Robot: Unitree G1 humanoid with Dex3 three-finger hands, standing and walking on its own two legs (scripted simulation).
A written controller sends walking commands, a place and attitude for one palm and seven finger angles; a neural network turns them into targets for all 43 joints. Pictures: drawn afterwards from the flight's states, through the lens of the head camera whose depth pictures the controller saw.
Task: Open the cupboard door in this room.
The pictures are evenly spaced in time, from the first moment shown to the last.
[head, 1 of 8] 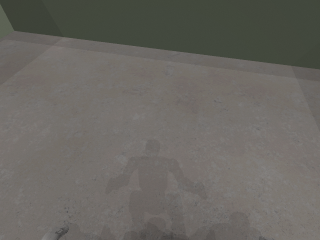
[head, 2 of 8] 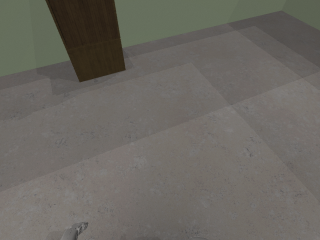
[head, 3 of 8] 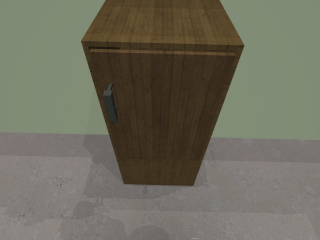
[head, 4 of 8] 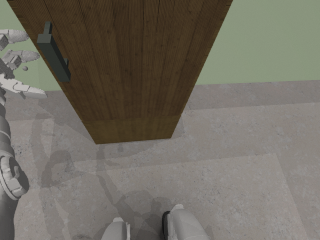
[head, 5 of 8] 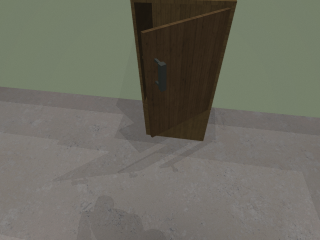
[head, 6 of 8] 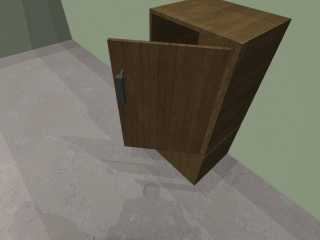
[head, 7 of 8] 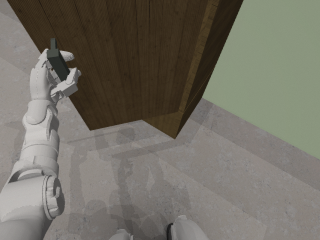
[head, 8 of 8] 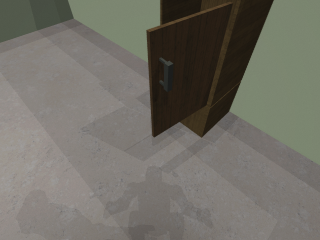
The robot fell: no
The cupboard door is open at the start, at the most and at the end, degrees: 0 83 82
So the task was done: yes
